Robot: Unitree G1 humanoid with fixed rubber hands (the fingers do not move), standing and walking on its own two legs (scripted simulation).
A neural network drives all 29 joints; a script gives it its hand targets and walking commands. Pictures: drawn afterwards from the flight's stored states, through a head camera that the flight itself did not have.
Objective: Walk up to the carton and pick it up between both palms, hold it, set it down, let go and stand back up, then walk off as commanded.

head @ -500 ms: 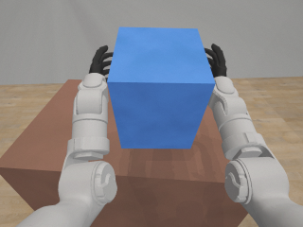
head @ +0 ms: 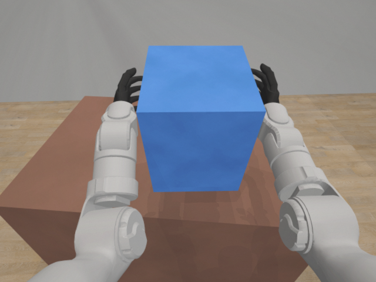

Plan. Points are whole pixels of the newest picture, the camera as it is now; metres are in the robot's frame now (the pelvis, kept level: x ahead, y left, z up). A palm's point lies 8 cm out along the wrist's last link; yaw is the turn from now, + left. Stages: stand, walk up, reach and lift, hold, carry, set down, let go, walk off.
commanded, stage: set down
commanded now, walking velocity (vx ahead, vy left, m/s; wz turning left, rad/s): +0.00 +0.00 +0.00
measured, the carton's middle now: (195, 122) +0.42 -0.01 +0.18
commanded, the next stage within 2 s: none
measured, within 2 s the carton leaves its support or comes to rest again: neither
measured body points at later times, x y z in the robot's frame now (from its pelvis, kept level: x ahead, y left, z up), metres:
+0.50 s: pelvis +0.01 +0.00 +0.00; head -0.01 +0.00 +0.45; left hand +0.44 +0.14 +0.21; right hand +0.44 -0.16 +0.21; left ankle -0.01 +0.10 -0.75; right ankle +0.02 -0.11 -0.75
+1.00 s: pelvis +0.02 -0.01 +0.00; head +0.00 +0.00 +0.45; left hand +0.44 +0.14 +0.19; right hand +0.45 -0.16 +0.19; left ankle -0.01 +0.10 -0.75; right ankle +0.02 -0.11 -0.75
